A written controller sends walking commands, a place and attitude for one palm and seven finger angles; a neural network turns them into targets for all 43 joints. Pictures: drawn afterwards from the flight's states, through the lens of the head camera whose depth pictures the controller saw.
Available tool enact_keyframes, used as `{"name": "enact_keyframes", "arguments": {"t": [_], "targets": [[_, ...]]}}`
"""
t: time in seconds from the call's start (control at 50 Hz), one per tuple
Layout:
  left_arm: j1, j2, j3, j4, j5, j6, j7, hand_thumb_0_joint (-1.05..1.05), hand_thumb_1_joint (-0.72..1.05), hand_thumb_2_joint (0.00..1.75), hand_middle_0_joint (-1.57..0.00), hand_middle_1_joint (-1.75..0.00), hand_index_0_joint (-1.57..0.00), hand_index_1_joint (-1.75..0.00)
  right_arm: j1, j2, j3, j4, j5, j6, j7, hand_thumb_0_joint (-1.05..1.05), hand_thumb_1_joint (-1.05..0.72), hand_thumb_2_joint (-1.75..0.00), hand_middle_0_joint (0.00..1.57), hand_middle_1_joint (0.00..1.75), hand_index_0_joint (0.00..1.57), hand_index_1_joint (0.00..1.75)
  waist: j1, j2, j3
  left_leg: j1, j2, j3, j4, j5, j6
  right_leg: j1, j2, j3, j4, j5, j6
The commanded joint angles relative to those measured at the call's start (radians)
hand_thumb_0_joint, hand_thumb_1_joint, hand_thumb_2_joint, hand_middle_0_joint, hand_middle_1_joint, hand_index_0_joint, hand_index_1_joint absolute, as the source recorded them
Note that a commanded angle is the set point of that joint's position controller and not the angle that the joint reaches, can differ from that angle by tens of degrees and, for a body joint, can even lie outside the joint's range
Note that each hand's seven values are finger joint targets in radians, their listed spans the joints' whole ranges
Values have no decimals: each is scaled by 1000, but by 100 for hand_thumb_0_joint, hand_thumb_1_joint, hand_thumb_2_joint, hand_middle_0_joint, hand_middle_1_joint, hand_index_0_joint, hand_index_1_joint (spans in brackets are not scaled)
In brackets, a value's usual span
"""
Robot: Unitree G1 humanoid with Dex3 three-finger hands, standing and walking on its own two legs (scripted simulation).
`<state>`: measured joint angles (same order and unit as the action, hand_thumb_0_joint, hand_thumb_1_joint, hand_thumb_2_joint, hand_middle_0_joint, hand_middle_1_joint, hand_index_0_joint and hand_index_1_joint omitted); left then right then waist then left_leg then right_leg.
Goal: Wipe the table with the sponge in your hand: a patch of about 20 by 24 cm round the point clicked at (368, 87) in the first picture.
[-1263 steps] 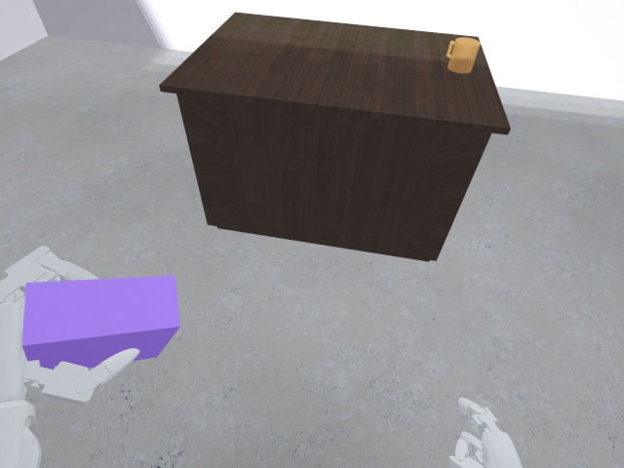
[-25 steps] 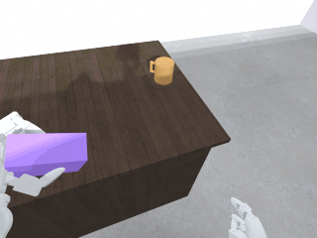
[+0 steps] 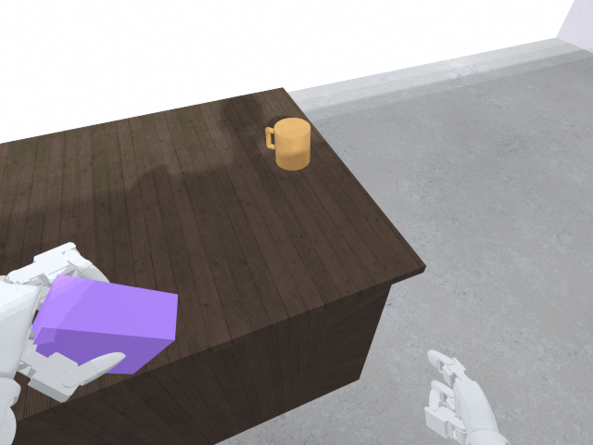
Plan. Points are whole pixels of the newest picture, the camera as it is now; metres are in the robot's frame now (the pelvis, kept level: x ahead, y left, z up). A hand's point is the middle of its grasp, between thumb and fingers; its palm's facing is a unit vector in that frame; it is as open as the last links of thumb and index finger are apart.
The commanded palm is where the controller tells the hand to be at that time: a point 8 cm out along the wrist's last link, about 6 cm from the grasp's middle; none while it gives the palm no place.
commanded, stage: turn the palm down, sponge in hand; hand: left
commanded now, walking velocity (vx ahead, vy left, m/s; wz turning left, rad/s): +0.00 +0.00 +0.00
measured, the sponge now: (118, 332) +0.20 +0.22 +0.11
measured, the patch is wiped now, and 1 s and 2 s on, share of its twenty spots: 0.00 0.00 0.00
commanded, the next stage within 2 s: move the sponge above the wiping area in 1.84 s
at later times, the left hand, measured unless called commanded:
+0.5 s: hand (92, 296) +0.21 +0.23 +0.17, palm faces +0.31 -0.47 -0.82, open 9.5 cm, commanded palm +0.17 +0.26 +0.20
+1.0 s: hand (59, 295) +0.22 +0.27 +0.16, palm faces +0.28 -0.24 -0.93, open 9.5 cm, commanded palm +0.18 +0.26 +0.21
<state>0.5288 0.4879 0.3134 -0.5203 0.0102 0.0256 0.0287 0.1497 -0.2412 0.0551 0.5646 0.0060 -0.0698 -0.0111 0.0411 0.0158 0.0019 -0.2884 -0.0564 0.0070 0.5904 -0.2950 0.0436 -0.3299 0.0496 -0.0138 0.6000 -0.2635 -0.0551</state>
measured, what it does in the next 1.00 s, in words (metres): stands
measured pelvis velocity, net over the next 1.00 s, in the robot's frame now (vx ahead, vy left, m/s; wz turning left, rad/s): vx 0.00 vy -0.03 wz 0.00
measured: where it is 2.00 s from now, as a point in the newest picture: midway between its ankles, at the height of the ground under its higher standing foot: outside the picture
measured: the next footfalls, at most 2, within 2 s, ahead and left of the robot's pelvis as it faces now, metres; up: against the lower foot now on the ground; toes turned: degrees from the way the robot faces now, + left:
none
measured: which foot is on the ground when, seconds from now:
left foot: down 0.00-1.00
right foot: down 0.00-1.00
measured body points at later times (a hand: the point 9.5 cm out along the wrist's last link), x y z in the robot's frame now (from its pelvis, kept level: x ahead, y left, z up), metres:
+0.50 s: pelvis +0.02 -0.04 -0.01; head +0.02 -0.07 +0.44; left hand +0.19 +0.25 +0.21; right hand +0.23 -0.26 -0.09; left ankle +0.01 +0.09 -0.73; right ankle +0.03 -0.08 -0.73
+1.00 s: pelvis +0.00 -0.03 +0.00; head -0.02 -0.08 +0.45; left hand +0.20 +0.28 +0.21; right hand +0.23 -0.25 -0.08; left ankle +0.01 +0.09 -0.73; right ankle +0.03 -0.08 -0.73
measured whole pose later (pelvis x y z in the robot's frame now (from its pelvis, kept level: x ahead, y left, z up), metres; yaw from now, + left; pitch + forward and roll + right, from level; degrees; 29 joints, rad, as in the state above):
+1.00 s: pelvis +0.00 -0.03 +0.00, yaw +0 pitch -3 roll +1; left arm 0.27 0.59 0.15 -0.35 0.54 0.35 0.09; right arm 0.09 -0.28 0.04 0.61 0.05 0.03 -0.12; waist 0.09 0.11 -0.02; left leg -0.23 -0.02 -0.01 0.56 -0.29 0.00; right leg -0.26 0.08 -0.03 0.55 -0.24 -0.09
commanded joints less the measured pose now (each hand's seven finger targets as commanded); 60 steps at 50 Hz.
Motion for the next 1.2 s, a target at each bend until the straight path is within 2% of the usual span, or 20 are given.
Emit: {"name": "enact_keyframes", "arguments": {"t": [0.0,0.02,0.04,0.16,0.26,0.32,0.34,0.42,0.44,0.5,0.64,0.72,0.76,0.82,0.84,0.92,0.98,1.04,1.12,1.18], "targets": [[-153,227,273,-255,33,-187,144,0,10,130,-120,-160,-120,-160,-91,-123,-78,-121,-20,-65,-18,0,-90,-90,20,30,20,30,31,165,-166,24,54,-45,-64,118,-28,1,-14,-30,-63,31,23],[-168,267,287,-252,62,-175,162,0,10,130,-120,-160,-120,-160,-88,-131,-77,-114,-16,-62,-17,0,-90,-90,20,30,20,30,19,210,-149,16,52,-44,-55,94,-26,-23,-16,-15,-66,13,20],[-198,200,208,-229,86,-165,166,0,10,130,-120,-160,-120,-160,-82,-118,-75,-111,-22,-59,-16,0,-90,-90,20,30,20,30,4,236,-152,7,44,-43,-39,114,-24,-25,-30,-23,-60,31,18],[-202,234,111,-100,137,41,78,0,10,130,-120,-160,-120,-160,-94,-149,-72,-135,0,-7,-67,0,-90,-90,20,30,20,30,-3,11,-161,-30,37,-23,-13,130,10,39,-64,26,-101,78,45],[-178,291,147,-199,192,20,39,0,10,130,-120,-160,-120,-160,-109,-124,-68,-165,0,-6,-96,0,-90,-90,20,30,20,30,32,-54,-218,7,40,-21,3,233,20,110,-67,57,-86,207,55],[-107,363,240,-240,221,-12,77,0,10,130,-120,-160,-120,-160,-114,-124,-73,-166,5,-5,-90,0,-90,-90,20,30,20,30,58,21,-234,13,41,-17,14,267,8,114,-59,83,-78,253,44],[-115,318,214,-264,231,-26,95,0,10,130,-120,-160,-120,-160,-99,-109,-70,-167,-3,-6,-82,0,-90,-90,20,30,20,30,55,37,-253,9,41,-18,18,295,7,127,-68,60,-65,287,42],[-14,336,264,-181,260,30,149,0,10,130,-120,-160,-120,-160,-93,-124,-91,-146,8,20,-66,0,-90,-90,20,30,20,30,66,115,-203,-22,43,-8,29,298,-5,118,-68,98,-64,334,30],[-34,284,209,-184,258,54,151,0,10,130,-120,-160,-120,-160,-83,-124,-91,-156,8,29,-65,0,-90,-90,20,30,20,30,58,92,-210,-32,50,-4,25,286,-5,126,-80,79,-61,331,36],[-79,313,180,-109,265,149,132,0,10,130,-120,-160,-120,-160,-95,-147,-93,-158,23,54,-85,0,-90,-90,20,30,20,30,45,-10,-139,-64,54,-13,10,195,0,95,-84,108,-94,221,54],[-327,316,28,-130,381,188,62,0,10,130,-120,-160,-120,-160,-182,-140,-64,-183,35,31,-126,0,-90,-90,20,30,20,30,21,-15,-113,-23,36,-19,4,87,16,60,-92,185,-187,-84,60],[-346,397,74,-178,480,148,87,0,10,130,-120,-160,-120,-160,-221,-130,-61,-165,22,12,-131,0,-90,-90,20,30,20,30,52,74,-159,29,23,-34,-4,95,8,62,-81,230,-209,-144,31],[-323,394,91,-150,509,138,111,0,10,130,-120,-160,-120,-160,-191,-125,-66,-148,11,5,-126,0,-90,-90,20,30,20,30,61,58,-187,28,27,-31,-10,118,3,94,-86,206,-198,-104,29],[-299,430,149,-82,536,186,138,0,10,130,-120,-160,-120,-160,-227,-129,-66,-128,14,16,-114,0,-90,-90,20,30,20,30,87,102,-168,22,23,-39,-38,135,-8,124,-75,222,-200,-54,12],[-334,353,74,-71,534,211,136,0,10,130,-120,-160,-120,-160,-227,-123,-60,-132,18,25,-108,0,-90,-90,20,30,20,30,72,99,-149,11,27,-31,-57,126,-8,128,-80,181,-197,-47,19],[-404,349,33,57,552,328,106,0,10,130,-120,-160,-120,-160,-286,-141,-50,-123,37,44,-105,0,-90,-90,20,30,20,30,71,47,-54,2,29,-36,-107,80,-11,107,-69,177,-234,-108,19],[-463,289,-102,68,588,379,45,0,10,130,-120,-160,-120,-160,-300,-148,-41,-137,43,48,-111,0,-90,-90,20,30,20,30,51,0,-44,15,28,-34,-142,45,1,113,-70,132,-244,-140,32],[-522,259,-177,2,653,374,-6,0,10,130,-120,-160,-120,-160,-324,-137,-33,-152,44,35,-110,0,-90,-90,20,30,20,30,48,15,-95,66,25,-38,-155,77,14,137,-63,123,-235,-102,25],[-568,359,-100,-74,742,318,-13,0,10,130,-120,-160,-120,-160,-349,-124,-26,-143,25,21,-107,0,-90,-90,20,30,20,30,79,36,-179,125,22,-63,-173,136,17,186,-50,143,-231,-38,8],[-575,359,-73,-27,794,287,23,0,10,130,-120,-160,-120,-160,-308,-121,-34,-108,12,24,-98,0,-90,-90,20,30,20,30,87,54,-203,133,24,-73,-184,204,8,219,-47,120,-221,46,-4]]}}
